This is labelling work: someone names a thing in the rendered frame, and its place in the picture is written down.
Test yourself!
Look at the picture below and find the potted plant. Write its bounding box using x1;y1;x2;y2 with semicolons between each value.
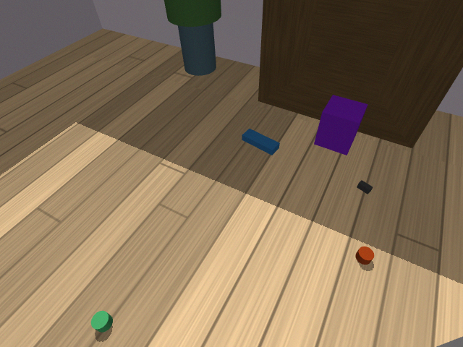
164;0;221;76

